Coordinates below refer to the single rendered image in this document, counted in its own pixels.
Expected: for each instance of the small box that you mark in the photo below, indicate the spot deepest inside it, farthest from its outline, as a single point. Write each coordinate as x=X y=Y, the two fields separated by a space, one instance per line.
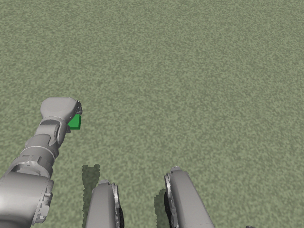
x=75 y=123

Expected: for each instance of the right robot foot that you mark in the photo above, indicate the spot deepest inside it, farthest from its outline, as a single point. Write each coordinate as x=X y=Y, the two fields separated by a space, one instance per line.
x=168 y=211

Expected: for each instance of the left robot hand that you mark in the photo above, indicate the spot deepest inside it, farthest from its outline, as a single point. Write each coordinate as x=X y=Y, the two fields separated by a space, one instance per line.
x=64 y=108

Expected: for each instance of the left robot arm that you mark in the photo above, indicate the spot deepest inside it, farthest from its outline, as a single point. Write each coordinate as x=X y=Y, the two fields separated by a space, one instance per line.
x=26 y=188

